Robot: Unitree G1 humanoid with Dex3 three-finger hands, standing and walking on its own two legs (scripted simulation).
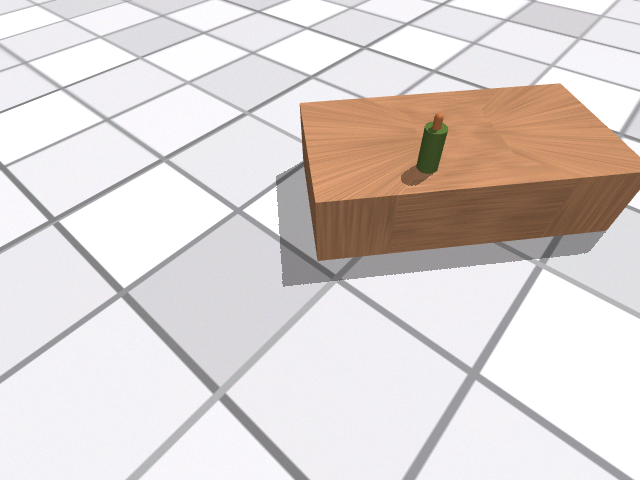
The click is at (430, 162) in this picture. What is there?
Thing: necked bottle
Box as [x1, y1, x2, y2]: [417, 113, 447, 173]
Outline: 440,113 437,113 434,117 434,120 428,122 424,128 417,161 417,168 425,173 431,173 437,169 444,143 447,127 441,122 443,116
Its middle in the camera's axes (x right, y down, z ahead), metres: +0.39 -0.33 +1.37
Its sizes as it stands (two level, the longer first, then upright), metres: 0.079 0.079 0.225
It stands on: a support 0.33 m high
